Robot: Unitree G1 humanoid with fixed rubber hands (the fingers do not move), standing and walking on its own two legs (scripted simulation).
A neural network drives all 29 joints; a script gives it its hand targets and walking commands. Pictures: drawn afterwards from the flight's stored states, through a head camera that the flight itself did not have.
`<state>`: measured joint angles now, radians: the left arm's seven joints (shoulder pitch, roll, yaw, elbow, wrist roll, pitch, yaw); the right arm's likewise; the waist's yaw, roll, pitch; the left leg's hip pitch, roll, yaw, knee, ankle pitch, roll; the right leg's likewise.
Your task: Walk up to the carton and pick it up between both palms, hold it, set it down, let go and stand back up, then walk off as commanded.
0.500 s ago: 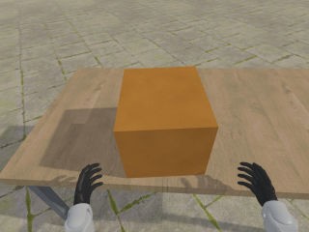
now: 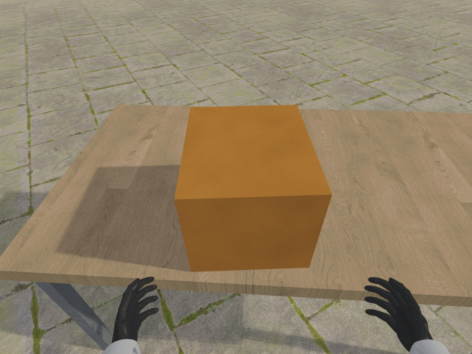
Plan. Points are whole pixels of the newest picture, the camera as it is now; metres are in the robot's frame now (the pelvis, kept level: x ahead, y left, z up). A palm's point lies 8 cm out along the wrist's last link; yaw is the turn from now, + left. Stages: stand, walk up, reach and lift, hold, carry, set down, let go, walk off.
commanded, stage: set down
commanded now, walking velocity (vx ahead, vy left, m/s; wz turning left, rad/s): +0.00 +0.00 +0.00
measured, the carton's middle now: (246, 183) +0.51 +0.03 +0.01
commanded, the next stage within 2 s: let go in 1.36 s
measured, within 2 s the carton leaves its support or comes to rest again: neither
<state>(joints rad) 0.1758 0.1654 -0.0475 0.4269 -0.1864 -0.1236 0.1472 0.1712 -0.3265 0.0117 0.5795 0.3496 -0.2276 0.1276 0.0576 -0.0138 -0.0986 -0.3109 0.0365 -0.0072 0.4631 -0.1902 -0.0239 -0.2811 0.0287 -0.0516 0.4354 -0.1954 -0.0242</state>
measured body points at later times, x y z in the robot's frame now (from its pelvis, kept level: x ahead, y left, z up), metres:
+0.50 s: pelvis +0.02 +0.00 +0.00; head +0.03 +0.01 +0.45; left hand +0.20 +0.23 -0.05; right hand +0.21 -0.26 -0.05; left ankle +0.03 +0.13 -0.74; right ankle +0.02 -0.10 -0.74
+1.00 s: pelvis +0.02 +0.00 +0.00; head +0.03 +0.01 +0.45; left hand +0.20 +0.22 -0.06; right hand +0.19 -0.23 -0.06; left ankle +0.03 +0.13 -0.74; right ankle +0.02 -0.10 -0.74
